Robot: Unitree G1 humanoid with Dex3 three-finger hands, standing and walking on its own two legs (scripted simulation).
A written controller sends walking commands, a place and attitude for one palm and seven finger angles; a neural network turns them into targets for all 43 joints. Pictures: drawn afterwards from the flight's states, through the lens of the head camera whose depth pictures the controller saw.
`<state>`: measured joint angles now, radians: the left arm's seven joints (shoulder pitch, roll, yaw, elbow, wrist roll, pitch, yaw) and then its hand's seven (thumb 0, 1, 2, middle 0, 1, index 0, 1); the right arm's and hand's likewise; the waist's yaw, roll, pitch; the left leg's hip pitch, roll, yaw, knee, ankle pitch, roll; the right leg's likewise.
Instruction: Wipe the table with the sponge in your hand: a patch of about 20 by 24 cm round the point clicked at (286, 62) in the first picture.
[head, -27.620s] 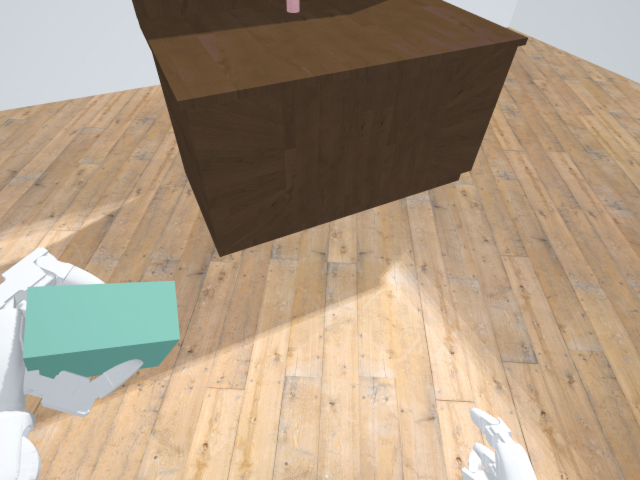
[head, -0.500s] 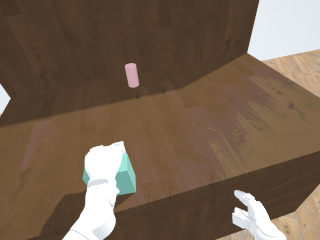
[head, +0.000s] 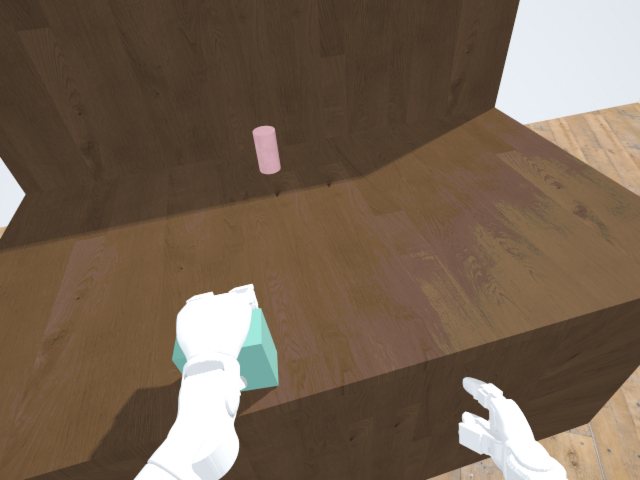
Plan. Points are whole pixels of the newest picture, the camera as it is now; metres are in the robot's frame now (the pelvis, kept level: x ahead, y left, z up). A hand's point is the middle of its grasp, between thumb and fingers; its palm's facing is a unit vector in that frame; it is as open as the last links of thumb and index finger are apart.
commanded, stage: wipe back along the third lane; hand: left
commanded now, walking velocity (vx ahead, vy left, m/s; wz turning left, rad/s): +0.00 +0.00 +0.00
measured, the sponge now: (233, 362) +0.27 +0.17 +0.01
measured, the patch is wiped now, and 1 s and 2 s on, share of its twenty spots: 0.90 0.90 0.90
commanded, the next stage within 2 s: slide back across to the middle lane in 0.44 s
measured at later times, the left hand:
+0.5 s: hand (231, 344) +0.28 +0.16 +0.05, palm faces +0.05 -0.09 -1.00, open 10.0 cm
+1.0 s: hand (203, 354) +0.25 +0.19 +0.06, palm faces +0.06 -0.19 -0.98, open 10.0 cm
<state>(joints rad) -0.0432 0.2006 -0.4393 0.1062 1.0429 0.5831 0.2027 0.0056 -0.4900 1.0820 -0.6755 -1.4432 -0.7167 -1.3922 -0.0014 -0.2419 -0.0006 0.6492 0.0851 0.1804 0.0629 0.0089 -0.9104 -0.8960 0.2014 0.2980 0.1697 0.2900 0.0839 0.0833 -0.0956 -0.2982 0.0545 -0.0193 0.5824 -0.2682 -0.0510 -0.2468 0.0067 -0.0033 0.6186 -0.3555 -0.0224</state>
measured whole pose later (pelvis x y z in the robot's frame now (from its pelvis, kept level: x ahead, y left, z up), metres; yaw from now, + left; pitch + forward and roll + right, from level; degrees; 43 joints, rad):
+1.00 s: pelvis +0.00 -0.01 +0.00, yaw -1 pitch -3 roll +0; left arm 0.11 0.28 -0.32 -0.08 0.97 0.51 0.15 -0.01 -0.50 1.08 -0.70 -1.41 -0.74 -1.36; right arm 0.01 -0.24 0.02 0.64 0.07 0.15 0.02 0.01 -0.91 -0.90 0.20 0.30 0.21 0.31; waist 0.09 0.09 -0.06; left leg -0.24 0.07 -0.02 0.54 -0.26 -0.05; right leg -0.19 0.02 0.00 0.57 -0.34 -0.03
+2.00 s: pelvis -0.02 -0.01 +0.00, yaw +1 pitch +1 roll +0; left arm -0.24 0.35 -0.17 0.40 1.01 0.35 0.12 0.00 -0.54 1.08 -0.75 -1.36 -0.79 -1.31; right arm 0.09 -0.26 0.02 0.71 0.07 0.08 -0.08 0.01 -0.91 -0.90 0.20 0.30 0.20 0.30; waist 0.08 0.08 -0.07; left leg -0.36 0.06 -0.05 0.56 -0.22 -0.03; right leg -0.30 0.02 -0.03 0.60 -0.31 -0.03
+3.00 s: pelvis -0.01 +0.02 +0.00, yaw +0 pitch +8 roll -1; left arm -0.61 0.46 -0.04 0.88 1.04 0.19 0.16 0.01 -0.54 1.09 -0.76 -1.36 -0.80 -1.31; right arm 0.19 -0.27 -0.01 0.72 0.07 0.12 -0.06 0.00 -0.91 -0.90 0.20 0.30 0.20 0.30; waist -0.01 0.06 -0.10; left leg -0.53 0.05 -0.05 0.62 -0.24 -0.03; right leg -0.44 0.01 -0.02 0.60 -0.30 0.00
